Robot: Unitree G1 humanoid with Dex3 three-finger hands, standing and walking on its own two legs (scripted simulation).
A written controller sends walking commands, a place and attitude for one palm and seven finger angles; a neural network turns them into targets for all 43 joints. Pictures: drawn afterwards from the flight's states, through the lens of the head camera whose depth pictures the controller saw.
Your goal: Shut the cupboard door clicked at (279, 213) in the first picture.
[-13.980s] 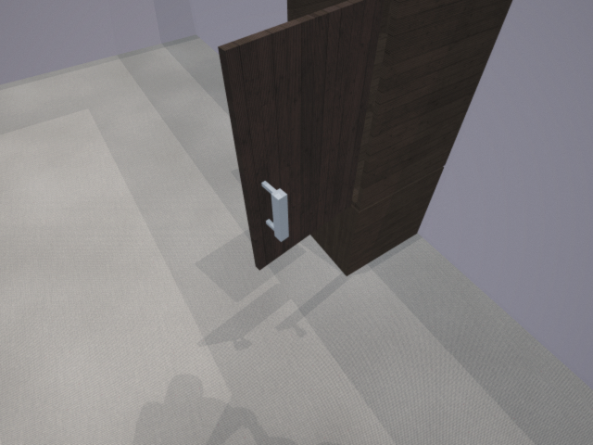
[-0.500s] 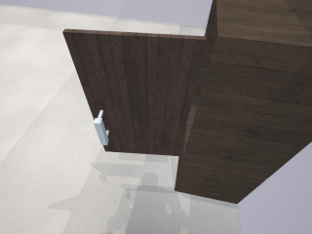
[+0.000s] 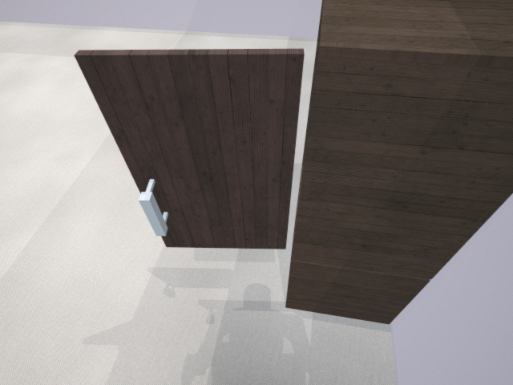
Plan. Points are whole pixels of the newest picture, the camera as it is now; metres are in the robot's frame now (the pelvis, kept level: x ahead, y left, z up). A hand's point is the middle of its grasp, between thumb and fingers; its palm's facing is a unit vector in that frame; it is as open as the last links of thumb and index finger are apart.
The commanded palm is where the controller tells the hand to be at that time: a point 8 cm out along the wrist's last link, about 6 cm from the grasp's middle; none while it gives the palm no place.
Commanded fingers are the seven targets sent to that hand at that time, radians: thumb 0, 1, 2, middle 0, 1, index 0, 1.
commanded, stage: come to a stop and stand still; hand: left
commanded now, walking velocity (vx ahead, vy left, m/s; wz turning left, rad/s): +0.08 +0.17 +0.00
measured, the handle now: (156, 208) +0.50 +0.28 -0.11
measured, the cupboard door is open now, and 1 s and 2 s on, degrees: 98 98 98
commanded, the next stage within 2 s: look again from close up in 0.58 s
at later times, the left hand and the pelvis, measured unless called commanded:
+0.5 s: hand out of the picture +0.04 +0.20 -0.17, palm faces +0.05 -0.98 -0.19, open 7.4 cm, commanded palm none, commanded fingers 0.00 0.90 0.90 -0.20 -0.30 -0.20 -0.30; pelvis +0.02 +0.02 +0.00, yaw +0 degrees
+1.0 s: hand out of the picture +0.01 +0.22 -0.17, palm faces +0.01 -0.97 -0.25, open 7.4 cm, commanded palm none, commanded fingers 0.00 0.90 0.90 -0.20 -0.30 -0.20 -0.30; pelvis +0.00 +0.03 +0.00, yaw +0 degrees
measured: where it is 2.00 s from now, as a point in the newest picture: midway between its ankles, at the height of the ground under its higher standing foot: outside the picture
